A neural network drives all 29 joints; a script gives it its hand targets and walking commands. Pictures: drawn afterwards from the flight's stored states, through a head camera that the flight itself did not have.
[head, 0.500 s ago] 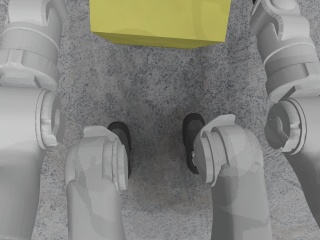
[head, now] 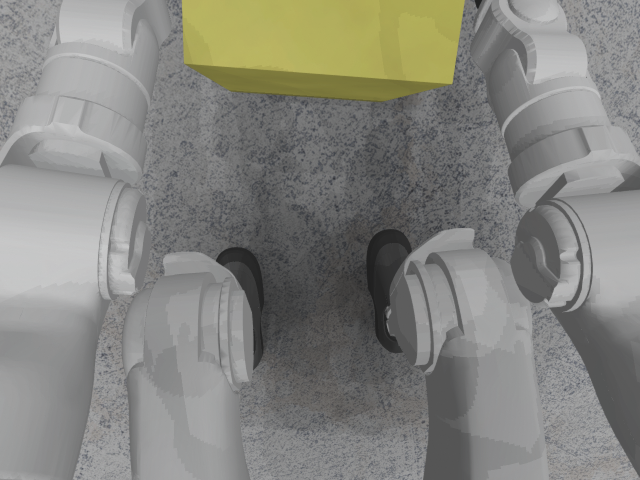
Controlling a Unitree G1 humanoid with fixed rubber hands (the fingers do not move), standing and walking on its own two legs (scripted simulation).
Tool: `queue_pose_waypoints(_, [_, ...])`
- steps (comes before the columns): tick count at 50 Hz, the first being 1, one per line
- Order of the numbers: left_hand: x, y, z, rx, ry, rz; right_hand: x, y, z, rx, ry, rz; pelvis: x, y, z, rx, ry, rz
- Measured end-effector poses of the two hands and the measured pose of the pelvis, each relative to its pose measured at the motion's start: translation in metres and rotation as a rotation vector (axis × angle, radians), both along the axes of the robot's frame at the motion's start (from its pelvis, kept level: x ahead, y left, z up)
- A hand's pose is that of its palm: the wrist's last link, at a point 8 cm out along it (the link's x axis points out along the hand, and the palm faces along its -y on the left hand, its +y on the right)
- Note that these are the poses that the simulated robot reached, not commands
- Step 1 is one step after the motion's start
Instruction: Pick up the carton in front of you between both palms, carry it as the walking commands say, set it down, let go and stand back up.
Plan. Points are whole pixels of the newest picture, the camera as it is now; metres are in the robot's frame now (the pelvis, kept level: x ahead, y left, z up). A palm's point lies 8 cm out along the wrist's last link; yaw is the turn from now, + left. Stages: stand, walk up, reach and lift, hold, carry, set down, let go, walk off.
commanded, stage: reach and lift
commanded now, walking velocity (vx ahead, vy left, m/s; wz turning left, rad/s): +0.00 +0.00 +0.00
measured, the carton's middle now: out of the picture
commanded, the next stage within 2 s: none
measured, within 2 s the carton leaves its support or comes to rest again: leaves its support in 0.36 s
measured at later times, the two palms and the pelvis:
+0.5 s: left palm out of the picture +0.56 +0.14 -0.12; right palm out of the picture +0.54 -0.16 -0.11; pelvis +0.01 +0.00 +0.00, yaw +1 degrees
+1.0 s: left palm out of the picture +0.51 +0.15 +0.07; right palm out of the picture +0.49 -0.15 +0.07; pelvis +0.00 +0.00 +0.12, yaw +2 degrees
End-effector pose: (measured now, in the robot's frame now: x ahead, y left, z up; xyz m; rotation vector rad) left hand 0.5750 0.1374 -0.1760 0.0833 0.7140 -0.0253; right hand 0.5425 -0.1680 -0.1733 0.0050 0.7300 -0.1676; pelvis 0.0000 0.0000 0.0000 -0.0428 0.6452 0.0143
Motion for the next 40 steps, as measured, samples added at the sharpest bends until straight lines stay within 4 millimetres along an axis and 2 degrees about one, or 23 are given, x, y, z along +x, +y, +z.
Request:
queue_pose_waypoints(7, [0.003,-0.001,0.002,0.028,0.025,0.012,0.001,0.002,0.0,0.0,0.007,-0.029,-0.001,0.0,-0.001,-0.001,-0.023,0.004])
queue_pose_waypoints(14, [0.001,-0.001,0.001,-0.006,0.035,0.011,0.006,-0.002,0.003,0.011,0.026,0.001,0.006,0.001,-0.008,0.004,-0.017,0.007])
queue_pose_waypoints(17, [-0.003,-0.002,0.002,-0.008,0.032,0.025,0.007,-0.002,0.008,0.012,0.021,-0.011,0.01,0.001,-0.009,0.006,-0.002,0.006])
queue_pose_waypoints(20, [-0.007,-0.004,0.011,0.003,0.018,0.061,0.004,0.001,0.021,-0.003,0.005,-0.048,0.012,0.001,-0.007,0.008,0.019,0.006])
queue_pose_waypoints(23, [-0.012,-0.002,0.036,-0.007,-0.01,0.076,-0.002,0.004,0.043,0.007,-0.026,-0.062,0.012,0.0,-0.002,0.01,0.042,0.006])
queue_pose_waypoints(26, [-0.017,0.002,0.072,-0.018,-0.039,0.092,-0.008,0.008,0.075,0.018,-0.058,-0.061,0.011,-0.001,0.008,0.012,0.06,0.01])
queue_pose_waypoints(32, [-0.037,0.006,0.142,-0.025,-0.029,0.121,-0.026,0.013,0.138,0.03,-0.049,-0.052,0.003,-0.002,0.042,0.012,0.084,0.02])
queue_pose_waypoints(36, [-0.049,0.006,0.173,-0.016,-0.01,0.123,-0.037,0.013,0.169,0.021,-0.029,-0.039,-0.003,-0.002,0.066,0.014,0.095,0.025])
queue_pose_waypoints(40, [-0.056,0.005,0.196,-0.015,-0.012,0.124,-0.043,0.011,0.192,0.016,-0.03,-0.033,-0.007,-0.003,0.085,0.016,0.102,0.024])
